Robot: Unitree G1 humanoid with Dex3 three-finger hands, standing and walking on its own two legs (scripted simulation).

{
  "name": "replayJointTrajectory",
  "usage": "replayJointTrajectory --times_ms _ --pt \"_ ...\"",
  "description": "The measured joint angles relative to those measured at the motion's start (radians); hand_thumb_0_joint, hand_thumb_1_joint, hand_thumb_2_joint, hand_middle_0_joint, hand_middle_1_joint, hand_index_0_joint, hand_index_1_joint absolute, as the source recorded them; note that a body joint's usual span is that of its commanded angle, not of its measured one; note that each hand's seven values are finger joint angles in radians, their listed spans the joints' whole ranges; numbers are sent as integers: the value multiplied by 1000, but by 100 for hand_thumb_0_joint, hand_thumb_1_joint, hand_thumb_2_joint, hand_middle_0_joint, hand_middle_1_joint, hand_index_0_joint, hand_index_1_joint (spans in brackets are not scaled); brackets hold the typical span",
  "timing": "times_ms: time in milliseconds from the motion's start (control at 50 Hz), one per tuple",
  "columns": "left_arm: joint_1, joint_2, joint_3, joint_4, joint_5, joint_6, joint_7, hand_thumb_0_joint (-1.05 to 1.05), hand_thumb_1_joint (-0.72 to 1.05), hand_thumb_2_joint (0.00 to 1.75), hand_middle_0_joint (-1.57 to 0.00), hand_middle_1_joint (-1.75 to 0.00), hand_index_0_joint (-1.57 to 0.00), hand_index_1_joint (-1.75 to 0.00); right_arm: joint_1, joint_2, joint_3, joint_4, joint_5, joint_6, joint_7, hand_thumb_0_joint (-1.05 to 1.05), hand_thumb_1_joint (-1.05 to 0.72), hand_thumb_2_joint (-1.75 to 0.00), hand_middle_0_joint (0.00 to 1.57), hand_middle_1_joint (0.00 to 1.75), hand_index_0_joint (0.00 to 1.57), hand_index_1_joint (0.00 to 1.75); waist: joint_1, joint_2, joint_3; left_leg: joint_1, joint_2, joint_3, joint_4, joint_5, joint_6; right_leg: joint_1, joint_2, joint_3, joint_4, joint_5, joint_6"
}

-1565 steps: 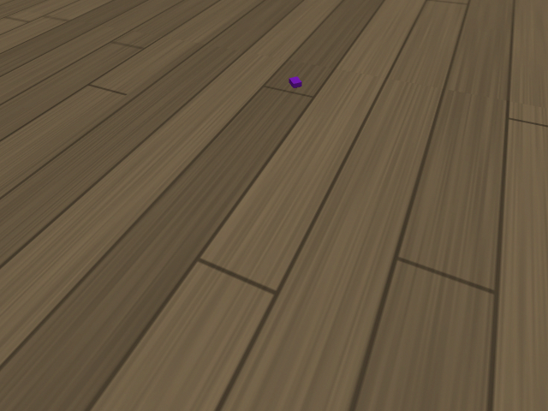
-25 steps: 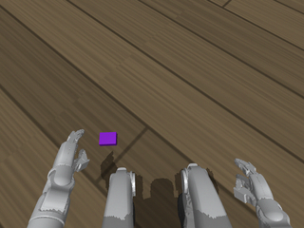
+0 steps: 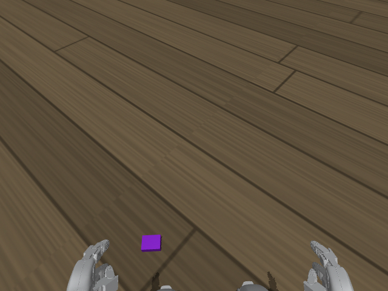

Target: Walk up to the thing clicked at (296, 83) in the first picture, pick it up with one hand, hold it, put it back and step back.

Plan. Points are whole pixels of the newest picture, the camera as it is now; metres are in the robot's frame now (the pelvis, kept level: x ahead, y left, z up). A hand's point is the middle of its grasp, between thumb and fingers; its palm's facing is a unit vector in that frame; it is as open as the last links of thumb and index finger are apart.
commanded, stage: home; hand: left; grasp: from above
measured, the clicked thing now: (151, 243) +0.45 +0.22 -0.68
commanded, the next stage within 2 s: none
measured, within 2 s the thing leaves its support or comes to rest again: neither
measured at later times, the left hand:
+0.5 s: hand (110, 290) +0.17 +0.18 -0.03, palm faces +0.07 -0.98 -0.20, open 7.4 cm
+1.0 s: hand (111, 285) +0.17 +0.18 -0.03, palm faces +0.06 -0.98 -0.20, open 7.4 cm
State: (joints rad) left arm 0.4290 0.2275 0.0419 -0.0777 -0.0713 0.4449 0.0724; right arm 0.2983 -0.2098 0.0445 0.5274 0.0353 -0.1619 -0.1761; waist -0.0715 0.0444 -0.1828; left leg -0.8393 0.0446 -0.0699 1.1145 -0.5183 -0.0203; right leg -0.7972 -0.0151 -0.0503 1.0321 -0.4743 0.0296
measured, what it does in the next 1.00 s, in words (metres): stands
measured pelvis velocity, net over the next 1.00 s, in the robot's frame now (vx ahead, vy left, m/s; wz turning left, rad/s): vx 0.02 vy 0.00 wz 0.01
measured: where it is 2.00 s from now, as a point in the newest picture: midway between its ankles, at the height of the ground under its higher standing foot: outside the picture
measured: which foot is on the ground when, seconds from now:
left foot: down 0.00-1.00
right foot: down 0.00-1.00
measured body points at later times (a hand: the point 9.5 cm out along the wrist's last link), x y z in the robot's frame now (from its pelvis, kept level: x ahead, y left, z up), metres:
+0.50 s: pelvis +0.01 +0.00 +0.02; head +0.03 +0.01 +0.47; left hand +0.16 +0.23 -0.02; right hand +0.18 -0.24 -0.04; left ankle +0.01 +0.13 -0.66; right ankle +0.02 -0.14 -0.66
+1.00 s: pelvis +0.02 +0.00 +0.02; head +0.03 +0.01 +0.47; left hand +0.17 +0.23 -0.02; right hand +0.18 -0.24 -0.05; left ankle +0.01 +0.13 -0.66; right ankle +0.02 -0.14 -0.66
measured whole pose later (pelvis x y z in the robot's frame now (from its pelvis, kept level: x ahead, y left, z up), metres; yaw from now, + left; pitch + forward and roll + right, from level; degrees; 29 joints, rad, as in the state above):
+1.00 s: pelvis +0.02 +0.00 +0.02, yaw +1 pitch +10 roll -3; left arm 0.50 0.22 0.03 -0.13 -0.05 0.46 0.02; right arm 0.28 -0.21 0.03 0.55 0.01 -0.23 -0.18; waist -0.04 0.04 -0.16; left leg -0.69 0.04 -0.07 1.02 -0.51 -0.02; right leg -0.65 -0.02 -0.05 0.95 -0.47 0.03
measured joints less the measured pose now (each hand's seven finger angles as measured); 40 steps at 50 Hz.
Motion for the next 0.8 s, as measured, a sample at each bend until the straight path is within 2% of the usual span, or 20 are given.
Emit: replayJointTrajectory --times_ms 140,360,800 --pt "85 -1 -9 -70 5 19 -27 1 90 90 -20 -30 -20 -30 0 -8 -8 -16 -10 -33 -8 1 -91 -90 20 30 20 30 17 9 -4 110 -4 4 -80 18 3 112 -4 0 -82 17 3" --pt "77 -6 -13 -55 19 22 -54 1 90 90 -20 -30 -20 -30 -39 -4 -5 -7 -26 -72 0 1 -90 -90 21 30 20 30 40 -3 22 140 -10 -1 -90 20 1 142 -11 -6 -84 12 2" --pt "72 -7 -11 -53 18 8 -50 1 90 90 -20 -30 -20 -30 -11 -3 -12 30 -29 -69 -3 1 -90 -90 21 30 20 30 32 -1 28 150 -4 4 -94 10 -2 147 -5 -1 -85 3 0"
